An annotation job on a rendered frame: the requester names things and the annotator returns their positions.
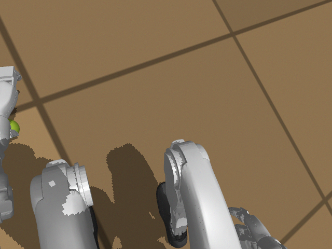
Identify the left robot foot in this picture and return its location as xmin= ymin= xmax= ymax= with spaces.
xmin=89 ymin=206 xmax=100 ymax=249

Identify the right robot foot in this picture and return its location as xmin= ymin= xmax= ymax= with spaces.
xmin=156 ymin=182 xmax=187 ymax=248

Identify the ball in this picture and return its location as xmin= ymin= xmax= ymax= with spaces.
xmin=8 ymin=119 xmax=20 ymax=133

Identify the right robot arm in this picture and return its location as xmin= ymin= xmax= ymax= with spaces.
xmin=257 ymin=236 xmax=288 ymax=249

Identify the right robot hand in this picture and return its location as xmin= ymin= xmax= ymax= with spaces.
xmin=228 ymin=207 xmax=271 ymax=249

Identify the left robot hand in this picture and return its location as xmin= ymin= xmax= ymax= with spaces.
xmin=0 ymin=66 xmax=22 ymax=139

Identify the left robot arm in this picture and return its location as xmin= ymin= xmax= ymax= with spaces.
xmin=0 ymin=116 xmax=14 ymax=249

